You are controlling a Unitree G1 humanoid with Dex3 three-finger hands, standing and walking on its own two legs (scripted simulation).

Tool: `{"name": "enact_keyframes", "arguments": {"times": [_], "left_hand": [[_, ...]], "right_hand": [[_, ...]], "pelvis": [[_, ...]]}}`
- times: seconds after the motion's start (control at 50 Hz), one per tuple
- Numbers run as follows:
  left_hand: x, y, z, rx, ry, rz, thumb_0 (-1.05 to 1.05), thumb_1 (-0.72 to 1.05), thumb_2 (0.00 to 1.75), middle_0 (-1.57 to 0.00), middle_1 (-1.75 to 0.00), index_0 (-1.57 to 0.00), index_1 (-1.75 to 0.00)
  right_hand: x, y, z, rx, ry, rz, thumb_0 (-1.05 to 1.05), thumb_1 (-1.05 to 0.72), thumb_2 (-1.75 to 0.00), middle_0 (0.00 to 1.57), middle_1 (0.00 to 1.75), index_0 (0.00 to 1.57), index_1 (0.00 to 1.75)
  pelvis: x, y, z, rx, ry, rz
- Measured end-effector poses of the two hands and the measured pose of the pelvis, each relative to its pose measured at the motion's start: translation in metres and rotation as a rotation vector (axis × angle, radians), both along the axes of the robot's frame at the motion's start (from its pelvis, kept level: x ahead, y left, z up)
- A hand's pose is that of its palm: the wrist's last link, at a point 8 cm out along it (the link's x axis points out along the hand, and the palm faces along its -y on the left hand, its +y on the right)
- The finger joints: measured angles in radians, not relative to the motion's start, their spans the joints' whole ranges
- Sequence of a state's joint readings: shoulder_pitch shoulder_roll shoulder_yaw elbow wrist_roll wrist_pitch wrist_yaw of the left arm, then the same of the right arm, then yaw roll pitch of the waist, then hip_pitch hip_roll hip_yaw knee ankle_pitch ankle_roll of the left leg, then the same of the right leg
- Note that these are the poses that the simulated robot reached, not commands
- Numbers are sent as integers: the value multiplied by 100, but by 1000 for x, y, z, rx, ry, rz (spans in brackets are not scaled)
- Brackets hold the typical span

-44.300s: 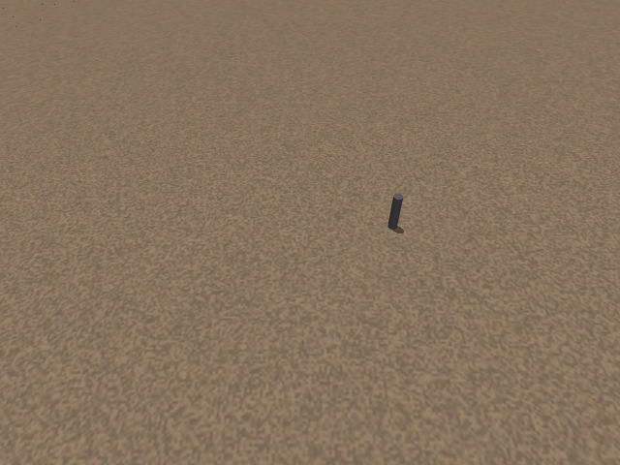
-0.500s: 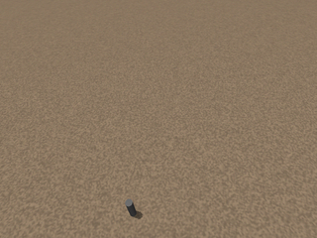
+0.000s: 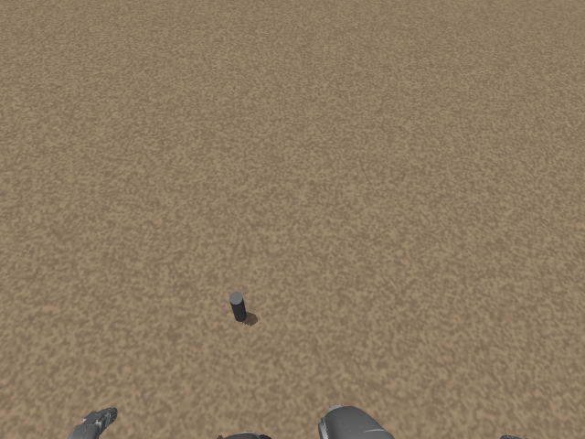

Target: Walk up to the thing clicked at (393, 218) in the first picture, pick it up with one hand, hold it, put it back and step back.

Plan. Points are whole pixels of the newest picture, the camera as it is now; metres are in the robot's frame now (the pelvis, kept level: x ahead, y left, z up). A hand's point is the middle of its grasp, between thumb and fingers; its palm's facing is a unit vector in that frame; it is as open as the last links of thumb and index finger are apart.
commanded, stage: step back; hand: left
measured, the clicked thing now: (238, 307) +0.51 +0.14 -0.68
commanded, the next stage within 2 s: none
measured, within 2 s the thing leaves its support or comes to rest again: neither
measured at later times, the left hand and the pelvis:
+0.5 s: hand out of the picture +0.01 +0.26 -0.14, palm faces -0.02 -0.92 -0.39, open 7.4 cm; pelvis -0.12 +0.00 -0.01, yaw +0 degrees
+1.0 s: hand out of the picture -0.17 +0.25 -0.16, palm faces -0.07 -0.91 -0.40, open 7.4 cm; pelvis -0.28 -0.02 -0.02, yaw -3 degrees
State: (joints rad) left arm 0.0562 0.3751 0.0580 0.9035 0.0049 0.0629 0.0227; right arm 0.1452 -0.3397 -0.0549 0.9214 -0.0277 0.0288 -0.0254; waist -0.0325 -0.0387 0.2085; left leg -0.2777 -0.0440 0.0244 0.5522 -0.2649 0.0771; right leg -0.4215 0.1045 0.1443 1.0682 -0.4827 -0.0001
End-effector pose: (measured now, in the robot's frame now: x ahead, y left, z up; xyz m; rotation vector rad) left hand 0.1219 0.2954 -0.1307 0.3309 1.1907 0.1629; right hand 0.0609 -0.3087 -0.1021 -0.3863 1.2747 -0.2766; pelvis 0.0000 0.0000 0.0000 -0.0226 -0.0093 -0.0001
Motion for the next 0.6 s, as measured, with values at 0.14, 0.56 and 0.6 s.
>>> {"name": "enact_keyframes", "arguments": {"times": [0.14, 0.56, 0.6], "left_hand": [[-37, 4, 3, 41, 15, -23, 1, 91, 90, -20, -30, -20, -30], [-133, 19, 10, 27, -130, -9, 1, 90, 90, -20, -30, -20, -30], [-146, 22, 5, 14, -117, 1, 1, 90, 90, -20, -30, -20, -30]], "right_hand": [[-6, 6, -16, 46, -111, 0, 0, -90, -90, 21, 30, 21, 30], [-114, -2, -8, -27, -64, 70, 0, -91, -90, 21, 30, 21, 30], [-130, 8, -4, -20, -59, 74, 0, -91, -90, 21, 30, 21, 30]], "pelvis": [[-28, 0, -10, 24, -28, -43], [-141, 13, -15, 41, -29, 15], [-153, 15, -13, 63, -44, -5]]}}
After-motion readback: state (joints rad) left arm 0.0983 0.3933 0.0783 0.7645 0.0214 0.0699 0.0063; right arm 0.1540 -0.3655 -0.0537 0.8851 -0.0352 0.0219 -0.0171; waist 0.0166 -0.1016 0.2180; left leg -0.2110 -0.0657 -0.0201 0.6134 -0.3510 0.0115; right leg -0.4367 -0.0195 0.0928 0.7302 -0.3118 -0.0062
